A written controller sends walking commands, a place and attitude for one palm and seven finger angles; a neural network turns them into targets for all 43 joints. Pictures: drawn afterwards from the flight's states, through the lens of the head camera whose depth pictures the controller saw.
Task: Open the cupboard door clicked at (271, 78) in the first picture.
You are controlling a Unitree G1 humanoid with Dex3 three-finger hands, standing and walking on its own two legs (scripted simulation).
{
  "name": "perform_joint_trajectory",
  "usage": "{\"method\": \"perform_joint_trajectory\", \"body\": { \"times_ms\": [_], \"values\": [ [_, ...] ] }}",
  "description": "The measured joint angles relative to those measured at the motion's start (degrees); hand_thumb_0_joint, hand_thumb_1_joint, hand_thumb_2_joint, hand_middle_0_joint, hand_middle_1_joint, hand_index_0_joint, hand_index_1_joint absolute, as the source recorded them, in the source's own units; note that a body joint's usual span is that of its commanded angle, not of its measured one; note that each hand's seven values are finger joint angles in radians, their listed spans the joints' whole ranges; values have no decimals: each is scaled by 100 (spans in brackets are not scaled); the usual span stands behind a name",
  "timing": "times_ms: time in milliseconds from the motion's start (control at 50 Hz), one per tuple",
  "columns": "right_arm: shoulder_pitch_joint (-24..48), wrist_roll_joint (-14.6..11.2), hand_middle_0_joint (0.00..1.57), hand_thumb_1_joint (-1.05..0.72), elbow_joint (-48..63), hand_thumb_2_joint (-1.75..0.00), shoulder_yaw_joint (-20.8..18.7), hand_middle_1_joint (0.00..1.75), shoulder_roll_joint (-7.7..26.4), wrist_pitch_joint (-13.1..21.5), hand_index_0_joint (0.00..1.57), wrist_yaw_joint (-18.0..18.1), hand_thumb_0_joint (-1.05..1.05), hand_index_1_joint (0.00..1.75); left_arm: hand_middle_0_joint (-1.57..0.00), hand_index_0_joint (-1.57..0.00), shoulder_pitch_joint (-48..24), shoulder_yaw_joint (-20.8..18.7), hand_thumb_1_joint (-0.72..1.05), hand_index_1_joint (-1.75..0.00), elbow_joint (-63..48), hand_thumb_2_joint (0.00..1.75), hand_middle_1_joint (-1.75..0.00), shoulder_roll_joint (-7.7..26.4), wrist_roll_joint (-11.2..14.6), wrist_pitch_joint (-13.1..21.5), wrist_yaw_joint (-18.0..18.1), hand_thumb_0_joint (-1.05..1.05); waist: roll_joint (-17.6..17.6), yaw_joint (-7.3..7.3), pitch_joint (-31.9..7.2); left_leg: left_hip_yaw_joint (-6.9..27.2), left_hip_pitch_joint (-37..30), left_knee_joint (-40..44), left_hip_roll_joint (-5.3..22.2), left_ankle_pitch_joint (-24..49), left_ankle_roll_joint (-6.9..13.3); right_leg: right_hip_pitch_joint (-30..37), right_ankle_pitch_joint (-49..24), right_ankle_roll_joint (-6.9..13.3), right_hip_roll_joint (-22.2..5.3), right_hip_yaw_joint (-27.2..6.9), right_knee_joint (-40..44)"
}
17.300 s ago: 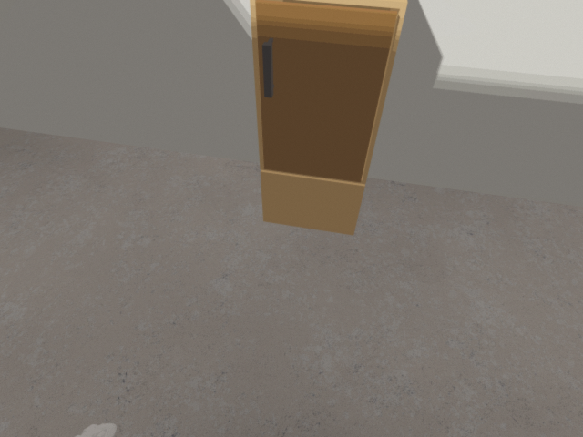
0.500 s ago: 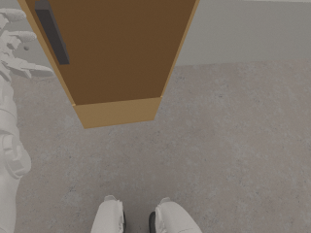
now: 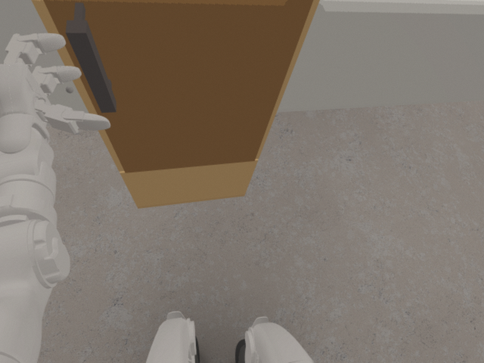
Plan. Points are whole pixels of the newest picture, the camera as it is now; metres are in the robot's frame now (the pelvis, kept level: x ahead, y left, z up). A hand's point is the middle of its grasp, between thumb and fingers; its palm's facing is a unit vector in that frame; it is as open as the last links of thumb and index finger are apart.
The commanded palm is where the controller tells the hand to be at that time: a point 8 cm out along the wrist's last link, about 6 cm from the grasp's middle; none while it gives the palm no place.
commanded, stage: slide the fingers in behind the handle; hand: left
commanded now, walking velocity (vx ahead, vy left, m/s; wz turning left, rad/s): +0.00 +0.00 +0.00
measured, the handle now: (95, 62) +0.57 +0.20 +0.08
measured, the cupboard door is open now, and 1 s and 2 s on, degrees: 0 0 1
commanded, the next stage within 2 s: close the thumb around the handle in 0.94 s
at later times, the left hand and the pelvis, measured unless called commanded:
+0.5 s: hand (83, 95) +0.51 +0.21 +0.07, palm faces +0.20 -0.98 -0.01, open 15.2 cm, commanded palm +0.51 +0.20 +0.07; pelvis -0.01 +0.00 +0.00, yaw +2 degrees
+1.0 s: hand (107, 85) +0.53 +0.18 +0.08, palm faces +0.14 -0.99 -0.01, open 14.0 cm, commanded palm +0.51 +0.21 +0.07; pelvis -0.01 -0.01 +0.00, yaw +0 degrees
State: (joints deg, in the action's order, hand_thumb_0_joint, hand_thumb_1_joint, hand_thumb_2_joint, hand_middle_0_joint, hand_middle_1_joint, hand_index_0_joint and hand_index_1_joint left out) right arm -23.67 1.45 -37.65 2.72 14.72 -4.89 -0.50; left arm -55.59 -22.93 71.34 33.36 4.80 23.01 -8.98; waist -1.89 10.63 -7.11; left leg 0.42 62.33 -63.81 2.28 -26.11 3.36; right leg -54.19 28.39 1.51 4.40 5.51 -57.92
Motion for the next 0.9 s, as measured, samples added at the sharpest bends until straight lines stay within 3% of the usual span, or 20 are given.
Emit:
{"method": "perform_joint_trajectory", "body": {
  "times_ms": [200, 520, 620, 660, 700, 760, 820, 900],
  "values": [
    [102, 64, 20, -90, -140, -90, -102, 30, 8, 54, 20, -78, 1, 30, -30, -16, -144, 406, -50, -118, -11, 30, -120, -335, 51, 112, 421, -1, 3, -105, -7, 104, 71, -56, -91, 16, -15, -24, 52, 12, -73, 113, -72],
    [84, 123, 20, -90, -297, -90, -146, 30, -33, 175, 20, -186, 1, 30, -30, -5, -250, 833, -50, -114, 45, 30, -120, -618, 110, 190, 823, -1, -12, -150, -26, 214, 131, -101, -158, 61, -39, -42, 63, 43, -120, 228, -127],
    [95, 144, 20, -90, -333, -90, -140, 30, -26, 231, 20, -200, 1, 30, -29, -8, -375, 1064, -50, -115, 101, 30, -120, -720, -74, 241, 775, -1, -26, -117, -29, 232, 184, -134, -183, 76, -39, -92, 74, 46, -144, 251, -180],
    [130, 144, 20, -90, -314, -90, -121, 30, -13, 233, 20, -191, 1, 30, -29, -12, -474, 990, -50, -116, 147, 30, -120, -797, -161, 245, 704, -1, -31, -56, -39, 209, 209, -148, -169, 74, -36, -133, 71, 46, -136, 228, -206],
    [142, 142, 20, -90, -244, -90, -97, 30, -4, 230, 20, -172, 1, 30, -30, -17, -512, 678, -50, -119, 265, 30, -120, -836, -147, 280, 806, -1, -31, 4, -56, 160, 216, -153, -140, 69, -30, -170, 64, 43, -117, 177, -230],
    [120, 147, 20, -90, -95, -90, -54, 30, 15, 233, 20, -179, 1, 30, -30, -23, -467, 380, -50, -123, 309, 30, -120, -693, -280, 275, 909, -1, -51, 93, -71, 85, 222, -155, -95, 64, -23, -224, 51, 39, -87, 99, -266],
    [79, 127, 20, -90, -6, -90, -35, 30, 17, 211, 20, -187, 1, 30, -30, -26, -399, 350, -50, -124, 278, 30, -120, -498, -424, 245, 854, -1, -78, 138, -45, 26, 210, -150, -55, 62, -23, -250, 36, 40, -58, 38, -284],
    [-7, 73, 20, -90, 2, -90, -13, 30, 0, 158, 20, -161, 1, 29, -30, -28, -337, 236, -50, -123, 239, 30, -120, -417, -300, 194, 660, -1, -89, 133, -14, -28, 155, -105, -16, 68, -28, -228, 10, 42, -26, -22, -254]
  ]
}}
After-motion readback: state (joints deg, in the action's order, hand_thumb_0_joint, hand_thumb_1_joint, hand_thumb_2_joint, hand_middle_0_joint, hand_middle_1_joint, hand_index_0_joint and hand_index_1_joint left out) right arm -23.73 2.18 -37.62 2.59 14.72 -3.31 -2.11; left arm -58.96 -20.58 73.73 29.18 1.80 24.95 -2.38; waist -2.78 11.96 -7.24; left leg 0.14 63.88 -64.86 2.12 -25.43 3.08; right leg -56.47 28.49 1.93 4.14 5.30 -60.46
